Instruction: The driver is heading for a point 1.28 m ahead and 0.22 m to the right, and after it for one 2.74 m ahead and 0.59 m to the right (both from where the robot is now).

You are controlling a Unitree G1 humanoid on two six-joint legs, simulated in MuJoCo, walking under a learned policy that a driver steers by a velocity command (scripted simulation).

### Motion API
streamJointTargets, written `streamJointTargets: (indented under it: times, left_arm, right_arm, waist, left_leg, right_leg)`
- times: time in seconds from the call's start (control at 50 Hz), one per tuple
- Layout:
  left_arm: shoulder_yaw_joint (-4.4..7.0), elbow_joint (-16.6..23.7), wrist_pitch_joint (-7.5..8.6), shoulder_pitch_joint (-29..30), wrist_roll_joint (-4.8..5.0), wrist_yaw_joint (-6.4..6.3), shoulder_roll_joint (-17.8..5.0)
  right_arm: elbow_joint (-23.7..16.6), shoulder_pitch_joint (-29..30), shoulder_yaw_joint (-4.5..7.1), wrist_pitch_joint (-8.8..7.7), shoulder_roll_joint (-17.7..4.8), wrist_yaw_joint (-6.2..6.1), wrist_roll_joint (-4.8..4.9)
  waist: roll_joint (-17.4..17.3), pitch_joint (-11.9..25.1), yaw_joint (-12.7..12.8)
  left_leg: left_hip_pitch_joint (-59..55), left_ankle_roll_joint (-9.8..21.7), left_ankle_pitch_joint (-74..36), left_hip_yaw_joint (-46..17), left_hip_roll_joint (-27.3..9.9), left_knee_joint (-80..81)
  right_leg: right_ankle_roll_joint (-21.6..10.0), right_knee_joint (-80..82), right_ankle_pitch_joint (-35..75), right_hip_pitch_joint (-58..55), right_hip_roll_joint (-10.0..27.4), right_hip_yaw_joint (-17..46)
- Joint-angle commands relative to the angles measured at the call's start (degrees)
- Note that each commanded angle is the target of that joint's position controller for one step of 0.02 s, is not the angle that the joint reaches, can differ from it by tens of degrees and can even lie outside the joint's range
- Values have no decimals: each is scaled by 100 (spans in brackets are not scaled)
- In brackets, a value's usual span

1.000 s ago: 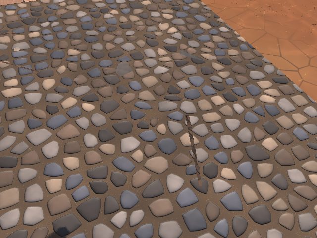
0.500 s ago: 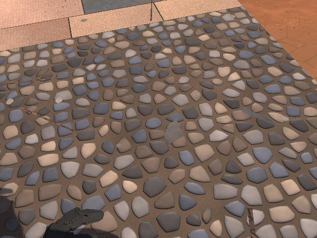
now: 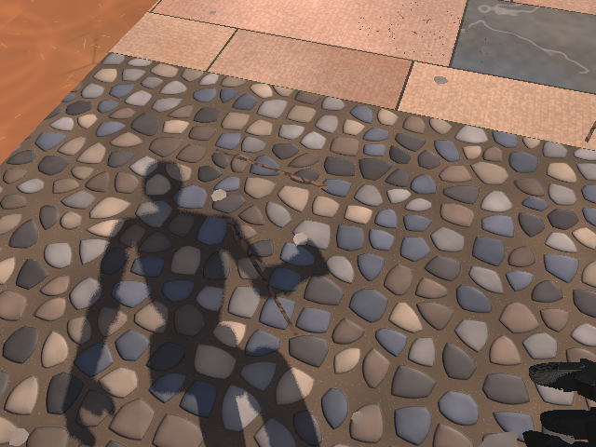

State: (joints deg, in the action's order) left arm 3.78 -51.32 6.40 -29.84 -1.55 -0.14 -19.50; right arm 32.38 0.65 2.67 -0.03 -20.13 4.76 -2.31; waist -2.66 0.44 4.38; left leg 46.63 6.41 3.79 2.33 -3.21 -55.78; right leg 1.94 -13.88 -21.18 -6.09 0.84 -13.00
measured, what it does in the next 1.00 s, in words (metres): walks ahead, turning right: left foot, then right foot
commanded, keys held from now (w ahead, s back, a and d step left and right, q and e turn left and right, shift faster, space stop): w+shift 0.06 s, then w+e+shift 0.68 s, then shift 0.20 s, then q+shift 0.06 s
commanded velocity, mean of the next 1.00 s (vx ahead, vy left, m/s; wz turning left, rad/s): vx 0.90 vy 0.00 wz -0.44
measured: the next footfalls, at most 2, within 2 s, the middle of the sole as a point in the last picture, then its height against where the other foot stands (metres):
left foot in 0.12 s outside the picture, level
right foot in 0.56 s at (373, 338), level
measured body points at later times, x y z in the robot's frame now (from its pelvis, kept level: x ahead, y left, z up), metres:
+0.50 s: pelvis +0.49 -0.01 -0.01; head +0.52 -0.02 +0.43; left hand +0.71 +0.21 -0.11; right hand +0.42 -0.27 -0.15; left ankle +0.27 +0.07 -0.72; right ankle +0.71 -0.12 -0.68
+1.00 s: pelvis +0.95 -0.10 -0.02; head +0.98 -0.13 +0.43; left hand +1.06 +0.17 -0.14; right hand +1.07 -0.42 -0.07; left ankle +1.15 -0.10 -0.73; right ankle +0.72 -0.08 -0.69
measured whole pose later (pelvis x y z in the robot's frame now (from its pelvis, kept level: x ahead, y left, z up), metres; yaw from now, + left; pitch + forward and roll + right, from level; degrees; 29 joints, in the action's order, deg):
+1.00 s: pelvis +0.95 -0.10 -0.02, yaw -31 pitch +1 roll +1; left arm 3.6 -50.0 1.7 -26.0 0.2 -2.1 -16.3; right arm 34.1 1.1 -0.2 -8.2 -14.2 0.6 -1.3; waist -0.6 -3.5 4.8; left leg 30.0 3.0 -5.9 -0.8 2.4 -25.3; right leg -3.8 -44.1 -31.7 1.6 -9.8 12.4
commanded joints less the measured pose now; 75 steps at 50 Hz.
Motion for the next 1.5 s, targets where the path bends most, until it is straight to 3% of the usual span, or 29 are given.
streamJointTargets:
  times: [0.02,0.1,0.12,0.14,0.16,0.2,0.34,0.48,0.54,0.56,0.58,0.6,0.66,0.72,0.8,0.86,0.88,0.94,0.98,1.0,1.02,1.1,1.2,1.32,1.42,1.44,1.46,1.48,1.5]
  left_arm:
    - [-38,433,185,648,-5,46,-503]
    - [73,365,-115,606,6,-130,-1218]
    - [13,435,-148,455,-18,-114,-903]
    - [-178,734,-137,-303,181,-1,7]
    - [-75,921,-81,440,238,-41,-578]
    - [-142,938,-73,923,214,-4,-299]
    - [-178,932,-525,1688,58,273,239]
    - [-224,1144,-418,2336,82,487,132]
    - [73,492,-494,-140,95,352,-556]
    - [255,248,-521,-1045,107,232,-832]
    - [364,220,-599,-476,226,129,-1091]
    - [466,528,-647,64,27,123,-1682]
    - [282,548,-547,498,54,23,-677]
    - [180,627,-295,790,120,16,-579]
    - [202,586,-180,712,194,42,-610]
    - [205,320,-203,58,296,73,-525]
    - [90,309,-261,-167,468,-86,-67]
    - [180,331,-403,173,268,-295,-507]
    - [68,709,-426,1026,59,-260,-252]
    - [-115,479,-420,-512,35,-151,501]
    - [-153,246,-404,-1208,149,-22,154]
    - [18,1196,-448,1583,7,-127,-399]
    - [-114,1396,-478,1560,26,-273,110]
    - [-64,1668,-577,2481,168,-196,-81]
    - [34,1507,-209,2029,294,-70,-90]
    - [88,1359,-163,1585,276,-76,-159]
    - [8,1351,-236,1254,-224,-114,-418]
    - [182,1374,-251,1495,-417,-101,-927]
    - [183,1341,-261,1561,-264,-70,-659]
  right_arm:
    - [-227,28,-191,-90,190,71,12]
    - [586,-2296,94,-192,-461,-172,-93]
    - [793,-2835,264,-167,-895,-303,-144]
    - [570,-2379,358,-177,-1456,-390,-183]
    - [472,-2609,407,-169,-1307,-440,-69]
    - [859,-2164,264,-335,-676,-485,-41]
    - [1290,-2014,60,-786,72,-380,133]
    - [1454,-2284,89,-813,-443,-621,185]
    - [1218,-1656,247,-474,-946,-787,7]
    - [1175,-1374,270,-401,-951,-733,-1]
    - [977,-1168,23,-500,17,-568,-88]
    - [331,-1899,-99,-613,169,-526,132]
    - [267,-1106,-176,-801,-181,-512,-50]
    - [247,-1158,-267,-391,-55,-489,-231]
    - [-170,-161,-413,-413,250,-386,-74]
    - [-116,66,-447,-462,412,-385,12]
    - [-456,816,-262,-690,205,-426,262]
    - [-311,75,-7,-855,-193,-479,226]
    - [424,-2298,87,-886,-427,-454,123]
    - [704,-2575,18,-846,-473,-358,-83]
    - [726,-2605,101,-794,-436,-289,69]
    - [301,-1009,109,-487,-334,-425,258]
    - [357,-1196,252,-293,-509,-513,229]
    - [120,-1196,372,50,-660,-740,453]
    - [58,-1330,295,84,-305,-715,408]
    - [66,-1391,219,65,-85,-689,411]
    - [85,-1555,185,59,209,-520,27]
    - [-230,-1247,196,-3,61,-456,53]
    - [-213,-1031,237,-72,-209,-405,-27]
  waist:
    - [496,-843,-554]
    - [901,631,-1884]
    - [505,1156,-1894]
    - [-1241,2063,-920]
    - [-255,2523,-1480]
    - [331,305,-885]
    - [12,-868,-336]
    - [-62,-456,-224]
    - [-445,791,1122]
    - [-88,985,1571]
    - [1586,308,867]
    - [2158,1462,67]
    - [-368,-8,-269]
    - [-325,-436,-713]
    - [-38,-728,-421]
    - [376,-179,127]
    - [237,-136,372]
    - [965,410,-271]
    - [783,1647,-1410]
    - [-1207,2601,-624]
    - [-1151,3251,-680]
    - [547,500,-463]
    - [-75,819,-149]
    - [-737,725,-373]
    - [-781,413,-193]
    - [-388,453,-35]
    - [1209,316,-41]
    - [1746,-261,-170]
    - [912,-461,-258]
  left_leg:
    - [-1773,252,-548,492,404,1113]
    - [-4761,651,473,214,974,2119]
    - [-6197,658,1315,-685,293,1980]
    - [-7504,1025,1606,-3717,-1802,2531]
    - [-7286,1107,1845,-4515,-1893,3404]
    - [-5157,855,1208,-2975,-1526,3857]
    - [-3563,94,-708,-76,-632,5051]
    - [-4874,-509,-5443,1283,-581,4546]
    - [-4761,-537,-7074,1100,-898,1195]
    - [-3943,-492,-5242,1131,-548,-1096]
    - [-1866,-574,1688,883,659,-3401]
    - [113,-797,2663,-349,933,-4758]
    - [-42,-624,1592,-862,18,-2815]
    - [-949,-901,1768,-706,-331,-1700]
    - [-1731,-941,-150,-47,-179,839]
    - [-2306,-650,-1607,248,396,2102]
    - [-2469,-722,-1556,-103,653,2606]
    - [-2971,-542,-1999,-201,834,3253]
    - [-5438,-197,-4084,-775,-183,2911]
    - [-7401,1148,-6264,-3254,-1960,2250]
    - [-7624,1651,-4951,-4517,-2146,2631]
    - [-3946,950,-1837,-3017,-720,3809]
    - [-2985,804,-2793,-2517,-237,3703]
    - [-2392,416,2933,-3401,48,4287]
    - [-2022,207,3583,-3466,50,3775]
    - [-1487,-13,3617,-2990,322,2956]
    - [-673,-307,3053,-1718,1136,1177]
    - [628,-359,2284,-1394,1211,303]
    - [747,-390,1607,-1531,758,-88]
  right_leg:
    - [-620,1026,5007,1527,1149,43]
    - [-711,-2711,7683,1086,1382,45]
    - [-694,-4869,4554,2261,981,208]
    - [-499,-7418,-803,4140,-1,799]
    - [-644,-7878,-255,4681,-178,1924]
    - [-646,-6997,454,4935,387,1738]
    - [-584,-5195,1562,4840,743,1545]
    - [-1097,-2658,3071,3466,-241,144]
    - [-1447,-2783,1726,1037,-736,366]
    - [-1730,-2305,1288,-23,-593,892]
    - [-1914,-2411,1839,-462,-9,2019]
    - [-3288,-1220,705,-1864,1163,5350]
    - [-2484,191,-187,464,1052,5340]
    - [-2273,312,732,2310,347,4098]
    - [-1716,132,4183,2903,-322,2790]
    - [-1072,-312,5344,1966,-427,2520]
    - [-956,-619,4359,1906,-255,2932]
    - [-671,-1690,4953,720,-95,3092]
    - [-233,-4436,3485,1483,-414,2499]
    - [145,-6763,-1866,3252,-1323,2570]
    - [84,-7410,-1521,3661,-996,3031]
    - [114,-6440,-250,4178,-308,2012]
    - [243,-4371,-125,3472,-400,1901]
    - [231,-2940,668,3001,-567,2064]
    - [-114,-1224,816,1460,-286,1871]
    - [-330,-726,556,686,137,2104]
    - [-644,24,-1958,396,1187,3724]
    - [-1133,609,-2889,670,1963,5554]
    - [-1213,524,-2632,881,1982,5391]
